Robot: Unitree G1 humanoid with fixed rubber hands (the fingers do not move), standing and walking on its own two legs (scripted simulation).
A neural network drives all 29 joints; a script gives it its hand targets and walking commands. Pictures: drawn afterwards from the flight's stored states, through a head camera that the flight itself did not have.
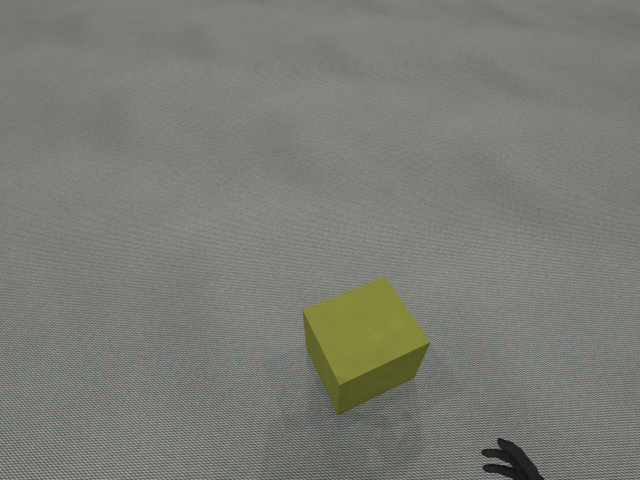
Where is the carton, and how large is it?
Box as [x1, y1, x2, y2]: [303, 276, 429, 414]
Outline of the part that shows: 384,276 303,309 306,348 337,414 354,407 414,377 428,346 428,339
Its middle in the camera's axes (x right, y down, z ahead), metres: +0.12 +0.31 +1.17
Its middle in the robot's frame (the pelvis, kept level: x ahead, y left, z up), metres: +0.60 -0.04 -0.63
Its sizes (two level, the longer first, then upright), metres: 0.271 0.237 0.255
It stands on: the floor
